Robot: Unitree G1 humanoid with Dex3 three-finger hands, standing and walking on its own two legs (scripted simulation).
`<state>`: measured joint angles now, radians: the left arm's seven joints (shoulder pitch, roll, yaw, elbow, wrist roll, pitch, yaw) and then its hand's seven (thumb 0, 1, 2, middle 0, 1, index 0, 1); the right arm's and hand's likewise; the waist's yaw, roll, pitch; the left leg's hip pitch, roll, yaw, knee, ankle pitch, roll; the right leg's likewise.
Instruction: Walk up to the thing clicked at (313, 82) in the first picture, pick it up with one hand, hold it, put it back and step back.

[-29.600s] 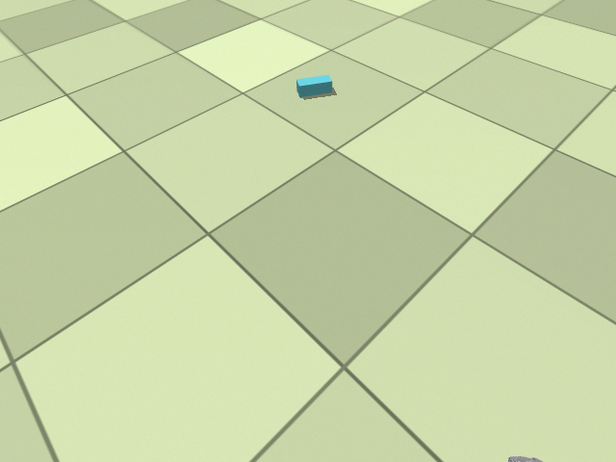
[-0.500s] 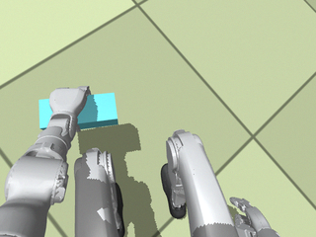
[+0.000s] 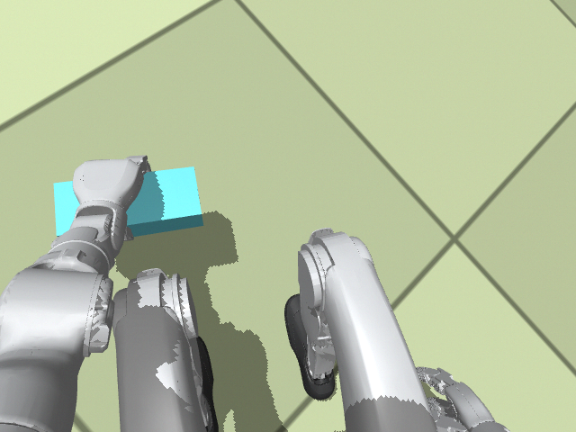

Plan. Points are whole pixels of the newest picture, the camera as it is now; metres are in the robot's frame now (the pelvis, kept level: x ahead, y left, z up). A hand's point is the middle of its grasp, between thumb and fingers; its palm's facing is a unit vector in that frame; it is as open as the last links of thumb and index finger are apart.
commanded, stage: lower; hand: left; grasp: from above
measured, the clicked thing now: (135, 206) +0.45 +0.16 -0.22
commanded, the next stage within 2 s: rest in 0.10 s
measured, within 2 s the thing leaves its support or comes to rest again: rests again in 1.58 s
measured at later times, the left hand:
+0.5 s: hand (131, 208) +0.45 +0.17 -0.24, palm faces -0.47 -0.03 -0.88, open 11.4 cm
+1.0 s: hand (136, 208) +0.46 +0.17 -0.27, palm faces -0.45 -0.04 -0.89, open 11.4 cm
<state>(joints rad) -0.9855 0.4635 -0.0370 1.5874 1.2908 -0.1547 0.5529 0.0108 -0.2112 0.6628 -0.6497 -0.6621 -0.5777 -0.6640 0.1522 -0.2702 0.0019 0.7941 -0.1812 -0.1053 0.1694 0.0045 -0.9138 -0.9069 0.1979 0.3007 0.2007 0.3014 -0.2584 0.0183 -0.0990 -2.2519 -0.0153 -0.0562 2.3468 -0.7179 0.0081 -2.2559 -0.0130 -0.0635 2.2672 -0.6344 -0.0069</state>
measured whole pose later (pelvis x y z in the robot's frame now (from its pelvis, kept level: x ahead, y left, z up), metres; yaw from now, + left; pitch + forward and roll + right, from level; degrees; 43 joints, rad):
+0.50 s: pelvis +0.00 +0.00 -0.03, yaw -3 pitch +34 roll -7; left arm -1.01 0.57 0.06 1.70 1.34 -0.20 0.66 0.01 -0.18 0.64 -0.63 -0.67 -0.56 -0.66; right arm 0.17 -0.28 0.06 0.83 -0.25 -0.17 0.29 0.00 -0.91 -0.90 0.20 0.30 0.20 0.30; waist -0.32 0.01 0.01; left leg -2.32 -0.02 -0.10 2.47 -0.75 0.01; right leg -2.30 -0.01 -0.11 2.36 -0.64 0.00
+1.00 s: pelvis +0.00 +0.01 -0.04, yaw -5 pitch +32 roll -10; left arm -1.03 0.65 0.08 1.77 1.34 -0.18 0.75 0.01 -0.21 0.65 -0.67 -0.64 -0.60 -0.64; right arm 0.15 -0.32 0.11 0.79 -0.28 -0.25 0.38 0.00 -0.91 -0.90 0.20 0.30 0.20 0.30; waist -0.37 -0.02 0.07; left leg -2.33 -0.01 -0.14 2.52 -0.75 0.01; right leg -2.30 0.00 -0.14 2.37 -0.63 0.01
